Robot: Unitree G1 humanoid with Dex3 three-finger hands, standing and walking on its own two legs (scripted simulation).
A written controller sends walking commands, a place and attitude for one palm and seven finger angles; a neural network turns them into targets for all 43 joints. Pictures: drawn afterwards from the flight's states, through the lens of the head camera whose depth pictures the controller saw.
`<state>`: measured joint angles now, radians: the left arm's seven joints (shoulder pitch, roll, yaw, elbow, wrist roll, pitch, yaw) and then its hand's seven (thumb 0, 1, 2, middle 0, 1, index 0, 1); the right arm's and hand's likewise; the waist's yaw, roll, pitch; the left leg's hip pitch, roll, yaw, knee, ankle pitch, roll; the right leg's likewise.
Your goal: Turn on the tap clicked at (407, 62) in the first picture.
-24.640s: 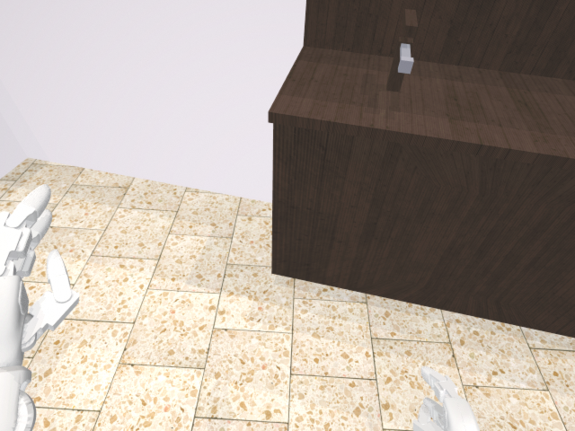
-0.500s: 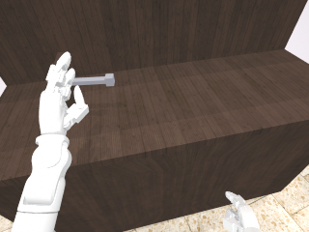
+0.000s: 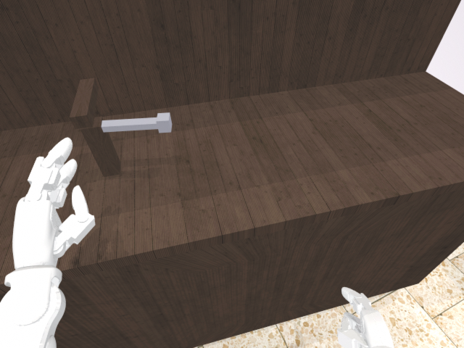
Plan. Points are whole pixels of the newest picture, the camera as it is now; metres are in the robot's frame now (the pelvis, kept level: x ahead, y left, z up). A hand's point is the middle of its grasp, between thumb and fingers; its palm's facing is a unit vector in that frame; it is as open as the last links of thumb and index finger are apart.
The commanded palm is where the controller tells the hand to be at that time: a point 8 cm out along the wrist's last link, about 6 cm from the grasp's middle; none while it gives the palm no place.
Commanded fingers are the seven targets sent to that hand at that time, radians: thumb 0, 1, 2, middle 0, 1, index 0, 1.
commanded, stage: draw the hand back beside the body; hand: left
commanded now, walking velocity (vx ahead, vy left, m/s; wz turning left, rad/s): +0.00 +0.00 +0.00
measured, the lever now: (164, 122) +0.47 +0.20 +0.15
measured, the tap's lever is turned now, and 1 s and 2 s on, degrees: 81 81 81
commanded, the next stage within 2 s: step back with the hand held close in 0.42 s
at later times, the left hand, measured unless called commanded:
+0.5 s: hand (81, 224) +0.22 +0.24 +0.15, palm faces +0.41 -0.85 -0.33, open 7.4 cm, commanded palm +0.17 +0.29 +0.17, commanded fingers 0.00 0.90 0.90 -0.20 -0.30 -0.20 -0.30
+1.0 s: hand (80, 247) +0.19 +0.23 +0.14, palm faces +0.32 -0.81 -0.49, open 7.4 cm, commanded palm +0.14 +0.28 +0.17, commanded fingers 0.00 0.90 0.90 -0.20 -0.30 -0.20 -0.30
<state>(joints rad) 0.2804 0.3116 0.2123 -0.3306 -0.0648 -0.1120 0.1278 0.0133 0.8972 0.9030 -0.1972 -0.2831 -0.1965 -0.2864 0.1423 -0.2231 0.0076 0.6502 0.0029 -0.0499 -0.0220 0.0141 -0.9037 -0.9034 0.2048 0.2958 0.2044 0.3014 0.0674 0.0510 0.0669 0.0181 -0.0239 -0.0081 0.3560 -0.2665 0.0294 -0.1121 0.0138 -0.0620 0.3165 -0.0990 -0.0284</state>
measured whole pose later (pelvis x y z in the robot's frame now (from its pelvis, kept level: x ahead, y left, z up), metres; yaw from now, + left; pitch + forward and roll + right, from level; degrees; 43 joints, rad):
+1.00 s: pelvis -0.02 +0.00 -0.01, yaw -1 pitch +1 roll +1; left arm 0.52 0.39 0.34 -0.54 -0.03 -0.15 0.14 0.01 0.89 0.90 -0.21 -0.30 -0.21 -0.30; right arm 0.17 -0.23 -0.02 0.54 0.01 0.00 -0.05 0.01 -0.90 -0.90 0.20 0.30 0.20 0.30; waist 0.01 0.01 0.08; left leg -0.23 -0.04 0.03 0.52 -0.30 0.04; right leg -0.38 -0.01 -0.03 0.49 -0.13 -0.02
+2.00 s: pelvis -0.17 +0.01 -0.01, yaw -1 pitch +3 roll -1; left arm 0.54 0.41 0.40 -0.58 -0.05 -0.16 0.17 0.01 0.89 0.90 -0.21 -0.30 -0.21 -0.30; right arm 0.16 -0.17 -0.04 0.60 0.00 -0.09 -0.07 0.01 -0.91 -0.90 0.20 0.30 0.20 0.30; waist 0.01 -0.06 0.07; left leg -0.30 0.03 0.02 0.50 -0.25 0.00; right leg -0.48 0.03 0.03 0.80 -0.41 0.02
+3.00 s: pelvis -0.23 +0.01 -0.01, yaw -1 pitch +0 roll -1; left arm 0.46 0.33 0.31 -0.50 -0.04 -0.14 0.15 0.01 0.90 0.90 -0.21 -0.30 -0.20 -0.30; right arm 0.16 -0.18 0.03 0.59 0.00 -0.12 -0.04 0.01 -0.90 -0.90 0.21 0.30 0.21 0.30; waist 0.01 0.00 0.05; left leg -0.24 0.02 0.03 0.51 -0.25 0.02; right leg -0.20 0.02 -0.02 0.44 -0.23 -0.01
